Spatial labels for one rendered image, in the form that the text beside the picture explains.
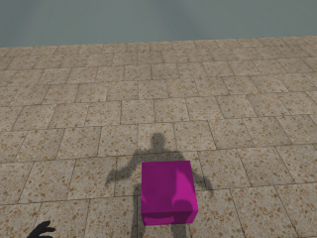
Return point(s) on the carton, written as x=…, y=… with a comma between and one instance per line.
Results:
x=168, y=193

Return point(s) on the left robot hand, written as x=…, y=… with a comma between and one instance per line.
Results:
x=40, y=229

